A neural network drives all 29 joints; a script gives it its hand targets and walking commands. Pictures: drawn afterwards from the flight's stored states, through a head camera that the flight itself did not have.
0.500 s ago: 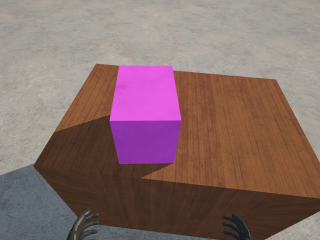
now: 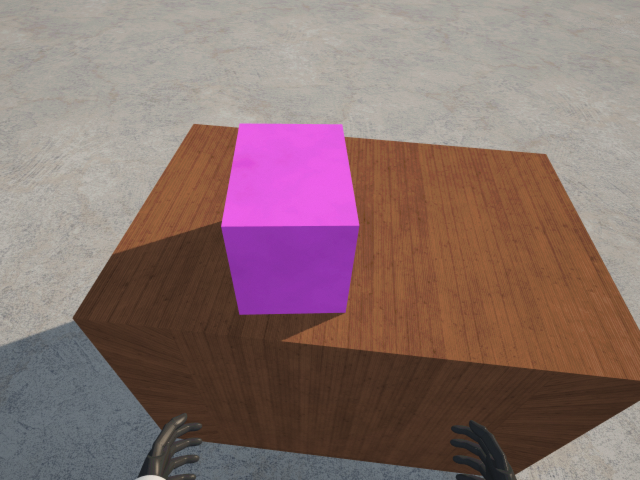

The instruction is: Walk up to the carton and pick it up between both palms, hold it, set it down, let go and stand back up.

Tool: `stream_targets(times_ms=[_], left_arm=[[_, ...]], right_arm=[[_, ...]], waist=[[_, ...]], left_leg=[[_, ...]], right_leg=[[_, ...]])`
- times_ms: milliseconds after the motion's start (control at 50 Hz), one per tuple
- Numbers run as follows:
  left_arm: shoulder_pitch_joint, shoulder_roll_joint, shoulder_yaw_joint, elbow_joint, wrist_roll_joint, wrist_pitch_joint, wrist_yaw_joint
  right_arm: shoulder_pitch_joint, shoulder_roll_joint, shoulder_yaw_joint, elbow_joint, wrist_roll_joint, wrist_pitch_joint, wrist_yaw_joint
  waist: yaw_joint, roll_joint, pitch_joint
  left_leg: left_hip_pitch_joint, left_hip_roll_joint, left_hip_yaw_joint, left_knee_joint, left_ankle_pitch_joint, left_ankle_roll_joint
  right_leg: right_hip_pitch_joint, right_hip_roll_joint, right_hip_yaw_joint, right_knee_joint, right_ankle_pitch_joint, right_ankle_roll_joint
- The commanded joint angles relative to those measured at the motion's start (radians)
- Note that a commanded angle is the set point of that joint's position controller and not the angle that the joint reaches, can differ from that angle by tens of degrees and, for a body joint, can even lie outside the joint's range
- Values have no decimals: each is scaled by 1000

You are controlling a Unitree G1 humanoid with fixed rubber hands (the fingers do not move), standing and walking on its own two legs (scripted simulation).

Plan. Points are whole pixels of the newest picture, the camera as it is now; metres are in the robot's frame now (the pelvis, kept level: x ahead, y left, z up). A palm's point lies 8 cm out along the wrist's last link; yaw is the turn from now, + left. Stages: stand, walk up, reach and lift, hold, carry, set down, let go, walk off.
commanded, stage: set down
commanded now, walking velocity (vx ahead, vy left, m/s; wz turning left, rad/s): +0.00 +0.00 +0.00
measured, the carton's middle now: (292, 217) +0.57 +0.06 -0.01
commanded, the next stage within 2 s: let go in 0.14 s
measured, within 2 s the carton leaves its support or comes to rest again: neither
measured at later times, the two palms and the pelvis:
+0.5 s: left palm (155, 471) +0.17 +0.22 -0.09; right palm (499, 473) +0.17 -0.22 -0.07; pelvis +0.02 +0.00 +0.00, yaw +1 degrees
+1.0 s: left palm (153, 455) +0.19 +0.23 -0.09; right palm (495, 461) +0.18 -0.22 -0.08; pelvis +0.03 +0.01 +0.00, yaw +1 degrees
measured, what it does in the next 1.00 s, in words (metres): stands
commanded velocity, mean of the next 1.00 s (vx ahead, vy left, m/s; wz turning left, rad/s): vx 0.00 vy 0.00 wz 0.00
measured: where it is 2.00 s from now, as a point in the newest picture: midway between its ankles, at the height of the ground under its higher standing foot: outside the picture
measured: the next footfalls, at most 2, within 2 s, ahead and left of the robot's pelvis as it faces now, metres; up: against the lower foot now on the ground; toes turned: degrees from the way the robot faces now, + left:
none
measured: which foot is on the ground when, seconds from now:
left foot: down 0.00-1.00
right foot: down 0.00-1.00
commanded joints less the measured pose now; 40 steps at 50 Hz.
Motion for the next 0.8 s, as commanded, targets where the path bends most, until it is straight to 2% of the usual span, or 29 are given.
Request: stream_targets(times_ms=[0, 320, 600, 780], left_arm=[[-80, 62, 16, -89, 4, -40, 3], [-72, 84, 15, -36, 17, -80, -6], [-37, 95, 16, -32, 19, -116, -17], [-24, 100, 19, -37, 26, -125, -22]], right_arm=[[-51, -81, -34, -84, -6, -44, 8], [-99, -100, -43, 33, -18, -130, 28], [-114, -121, -42, 105, -13, -197, 33], [-122, -134, -39, 142, -8, -222, 38]], waist=[[-4, 15, -44], [-19, 13, -63], [-29, 13, -109], [-27, 21, -119]], left_leg=[[-131, -45, 11, -89, -21, 18], [-139, -51, -4, -66, 12, 20], [-117, -53, -23, -39, 125, 6], [-102, -55, -31, -25, 164, -1]], right_leg=[[117, 34, 37, -45, -55, -16], [129, 29, 46, -17, 12, -19], [141, 40, 48, 8, 154, -26], [130, 44, 45, 16, 194, -32]])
